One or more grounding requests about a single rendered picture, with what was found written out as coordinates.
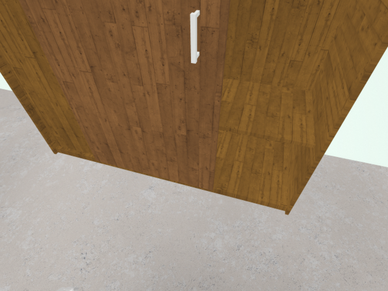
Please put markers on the handle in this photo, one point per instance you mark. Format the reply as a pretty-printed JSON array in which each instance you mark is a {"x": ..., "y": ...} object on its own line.
[{"x": 193, "y": 36}]

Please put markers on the wardrobe door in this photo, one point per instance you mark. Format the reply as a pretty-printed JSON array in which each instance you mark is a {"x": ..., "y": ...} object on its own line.
[
  {"x": 125, "y": 69},
  {"x": 25, "y": 57}
]

